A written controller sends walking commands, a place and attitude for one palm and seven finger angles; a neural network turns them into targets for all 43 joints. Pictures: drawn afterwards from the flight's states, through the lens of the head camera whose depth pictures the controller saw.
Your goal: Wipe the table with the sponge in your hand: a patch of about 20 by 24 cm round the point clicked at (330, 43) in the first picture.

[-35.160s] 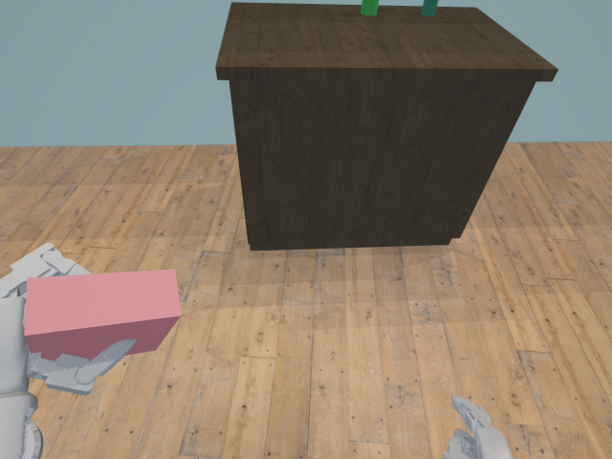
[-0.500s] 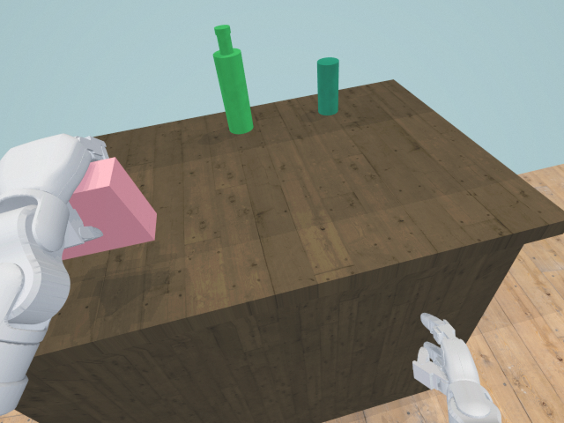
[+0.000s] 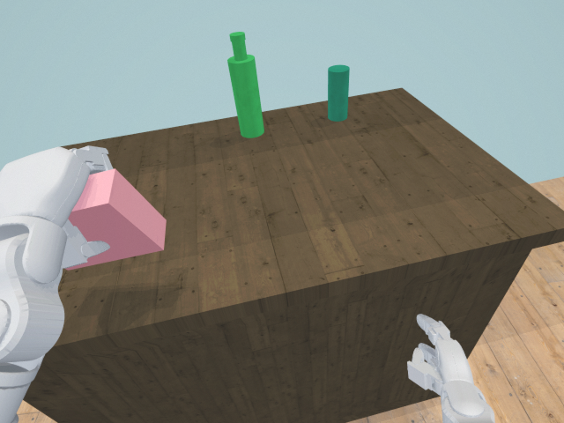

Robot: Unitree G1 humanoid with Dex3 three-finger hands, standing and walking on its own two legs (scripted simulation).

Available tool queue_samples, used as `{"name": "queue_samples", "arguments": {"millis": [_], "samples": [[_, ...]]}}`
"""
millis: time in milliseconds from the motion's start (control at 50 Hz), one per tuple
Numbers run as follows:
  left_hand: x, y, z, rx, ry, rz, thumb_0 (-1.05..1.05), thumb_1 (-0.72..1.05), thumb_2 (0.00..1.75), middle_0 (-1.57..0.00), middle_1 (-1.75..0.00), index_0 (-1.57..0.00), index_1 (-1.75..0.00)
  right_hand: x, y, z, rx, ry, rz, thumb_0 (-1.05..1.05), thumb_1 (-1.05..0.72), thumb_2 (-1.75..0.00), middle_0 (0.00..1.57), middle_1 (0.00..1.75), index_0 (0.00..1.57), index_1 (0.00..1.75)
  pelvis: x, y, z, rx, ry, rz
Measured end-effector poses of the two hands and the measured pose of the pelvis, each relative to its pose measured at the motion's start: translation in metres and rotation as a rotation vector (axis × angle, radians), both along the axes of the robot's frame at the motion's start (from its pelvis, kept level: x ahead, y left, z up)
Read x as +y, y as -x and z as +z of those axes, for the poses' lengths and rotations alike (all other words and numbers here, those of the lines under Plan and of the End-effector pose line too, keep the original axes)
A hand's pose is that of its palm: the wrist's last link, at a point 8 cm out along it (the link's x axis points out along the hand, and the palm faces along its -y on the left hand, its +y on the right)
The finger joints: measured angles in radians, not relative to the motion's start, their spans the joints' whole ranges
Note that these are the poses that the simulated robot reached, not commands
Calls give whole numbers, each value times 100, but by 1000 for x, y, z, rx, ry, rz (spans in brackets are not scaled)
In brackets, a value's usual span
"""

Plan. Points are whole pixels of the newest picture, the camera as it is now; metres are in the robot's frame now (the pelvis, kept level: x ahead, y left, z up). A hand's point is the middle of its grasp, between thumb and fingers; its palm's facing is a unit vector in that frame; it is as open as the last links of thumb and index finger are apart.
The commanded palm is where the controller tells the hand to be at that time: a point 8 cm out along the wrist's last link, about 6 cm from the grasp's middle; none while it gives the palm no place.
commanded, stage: bring the sponge back beside the body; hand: left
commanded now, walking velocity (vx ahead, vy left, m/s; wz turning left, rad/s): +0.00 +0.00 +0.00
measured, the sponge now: (99, 231) +0.24 +0.29 +0.20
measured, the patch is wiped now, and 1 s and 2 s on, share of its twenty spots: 1.00 1.00 1.00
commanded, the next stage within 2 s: step back with the hand held close in 0.94 s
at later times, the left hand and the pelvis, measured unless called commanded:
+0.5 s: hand (71, 227) +0.21 +0.28 +0.24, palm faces +0.34 -0.11 -0.93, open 8.8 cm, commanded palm +0.15 +0.28 +0.31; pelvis +0.00 +0.00 +0.00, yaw -1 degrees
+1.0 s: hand (67, 235) +0.20 +0.28 +0.24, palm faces +0.36 -0.14 -0.92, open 8.8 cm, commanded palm +0.14 +0.28 +0.31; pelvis -0.01 +0.00 +0.00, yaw -1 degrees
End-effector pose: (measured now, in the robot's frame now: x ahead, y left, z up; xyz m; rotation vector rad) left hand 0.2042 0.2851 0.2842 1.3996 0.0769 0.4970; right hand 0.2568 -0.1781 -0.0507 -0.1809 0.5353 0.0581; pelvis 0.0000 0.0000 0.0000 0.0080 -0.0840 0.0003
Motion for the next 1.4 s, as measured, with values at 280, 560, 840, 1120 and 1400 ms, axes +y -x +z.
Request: {"name": "queue_samples", "arguments": {"millis": [280,560,840,1120,1400], "samples": [[-6,18,0,-36,24,-16,-2,-44,110,-83,-143,-88,-145,-1,0,4,-17,-12,3,1,-90,-90,20,30,20,30,-1,1,0,-7,1,-11],[-12,36,0,-62,28,-19,-2,-44,110,-83,-143,-88,-145,-2,1,5,-31,-18,6,1,-90,-90,20,30,20,30,-4,2,-1,-19,1,-12],[-7,42,-4,-70,43,-16,-2,-44,110,-83,-143,-88,-145,-3,1,12,-57,-2,5,1,-90,-90,20,30,20,30,-4,5,-2,-29,3,-12],[-2,36,-5,-192,306,-182,-2,-44,110,-83,-143,-88,-145,2,8,17,-80,-2,10,1,-90,-90,20,30,19,30,0,9,-2,-4,12,11],[5,44,6,-801,532,-661,-2,-44,110,-84,-143,-88,-145,-54,146,-37,326,192,-191,1,-90,-90,20,30,20,30,11,10,-12,104,39,31]]}}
